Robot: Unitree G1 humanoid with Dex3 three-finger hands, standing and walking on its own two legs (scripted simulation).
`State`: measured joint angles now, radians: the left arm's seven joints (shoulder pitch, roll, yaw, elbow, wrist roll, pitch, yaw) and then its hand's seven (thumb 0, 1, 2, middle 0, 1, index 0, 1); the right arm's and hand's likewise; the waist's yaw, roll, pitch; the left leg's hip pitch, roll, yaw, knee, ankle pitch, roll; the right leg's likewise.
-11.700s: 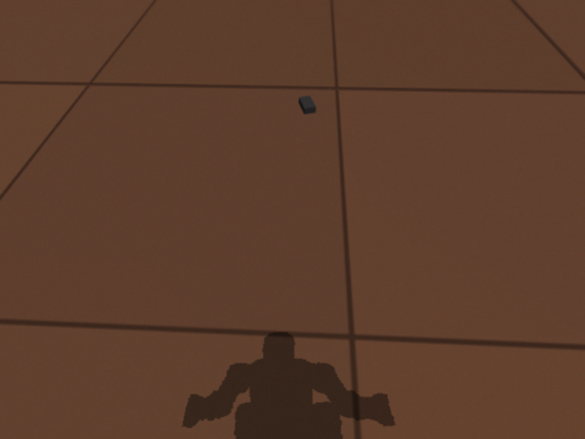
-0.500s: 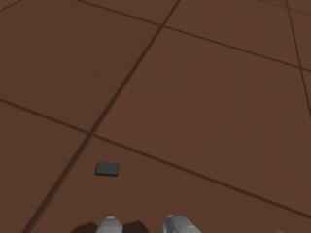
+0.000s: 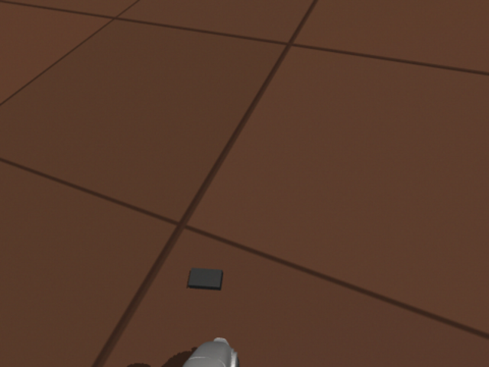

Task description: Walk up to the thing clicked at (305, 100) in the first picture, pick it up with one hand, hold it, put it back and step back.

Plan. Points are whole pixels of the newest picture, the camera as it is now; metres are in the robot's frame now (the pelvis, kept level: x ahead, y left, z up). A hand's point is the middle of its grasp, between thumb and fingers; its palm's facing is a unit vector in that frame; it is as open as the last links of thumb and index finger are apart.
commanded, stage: walk up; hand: left
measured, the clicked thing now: (206, 278) +0.50 +0.24 -0.74
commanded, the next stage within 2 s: stand in 1.22 s
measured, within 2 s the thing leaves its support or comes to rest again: neither
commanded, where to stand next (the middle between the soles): +0.10 -0.01 m, yaw -2 degrees
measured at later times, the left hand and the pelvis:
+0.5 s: hand out of the picture +0.07 +0.28 -0.15, palm faces -0.02 -0.91 -0.41, open 7.4 cm; pelvis +0.00 +0.01 -0.01, yaw +1 degrees
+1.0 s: hand out of the picture +0.06 +0.27 -0.14, palm faces +0.00 -0.94 -0.35, open 7.4 cm; pelvis -0.01 +0.01 +0.01, yaw +1 degrees
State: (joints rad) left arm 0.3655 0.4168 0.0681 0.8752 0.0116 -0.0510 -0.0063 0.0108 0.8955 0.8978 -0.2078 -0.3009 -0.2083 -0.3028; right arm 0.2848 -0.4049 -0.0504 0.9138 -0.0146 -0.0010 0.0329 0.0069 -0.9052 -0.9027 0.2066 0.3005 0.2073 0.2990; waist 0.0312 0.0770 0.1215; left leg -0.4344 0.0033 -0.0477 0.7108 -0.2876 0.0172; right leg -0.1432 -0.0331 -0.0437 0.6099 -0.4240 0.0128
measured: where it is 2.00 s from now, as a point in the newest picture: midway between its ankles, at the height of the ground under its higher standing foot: outside the picture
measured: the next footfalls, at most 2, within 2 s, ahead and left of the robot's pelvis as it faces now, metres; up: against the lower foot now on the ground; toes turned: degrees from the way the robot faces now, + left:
left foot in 0.02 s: +0.13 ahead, +0.13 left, +0.00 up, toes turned +0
right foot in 0.32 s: +0.07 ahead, -0.12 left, +0.00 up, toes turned +0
